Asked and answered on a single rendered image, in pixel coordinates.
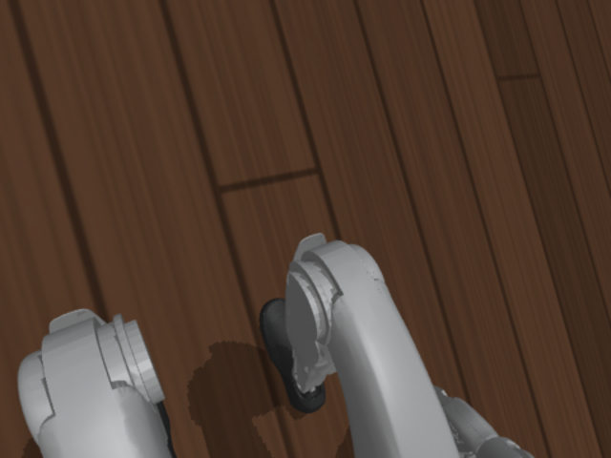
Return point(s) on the right robot foot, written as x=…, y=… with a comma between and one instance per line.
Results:
x=279, y=348

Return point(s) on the right robot hand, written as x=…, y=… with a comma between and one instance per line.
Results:
x=468, y=427

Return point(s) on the right robot arm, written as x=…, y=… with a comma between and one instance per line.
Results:
x=502, y=447

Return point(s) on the left robot foot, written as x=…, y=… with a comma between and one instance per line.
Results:
x=166, y=422

